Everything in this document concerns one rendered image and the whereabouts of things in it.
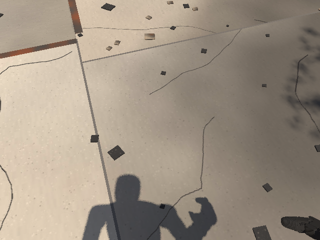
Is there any right robot hand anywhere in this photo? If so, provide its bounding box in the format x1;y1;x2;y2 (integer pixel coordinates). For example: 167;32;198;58
281;216;320;240

